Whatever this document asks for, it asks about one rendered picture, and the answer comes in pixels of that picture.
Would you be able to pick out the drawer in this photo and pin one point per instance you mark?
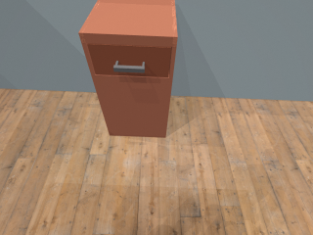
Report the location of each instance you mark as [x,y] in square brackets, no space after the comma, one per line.
[104,57]

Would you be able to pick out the cabinet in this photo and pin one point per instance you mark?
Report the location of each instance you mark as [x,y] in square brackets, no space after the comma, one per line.
[136,106]

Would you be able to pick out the handle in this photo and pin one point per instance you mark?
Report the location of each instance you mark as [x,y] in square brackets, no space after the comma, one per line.
[123,68]

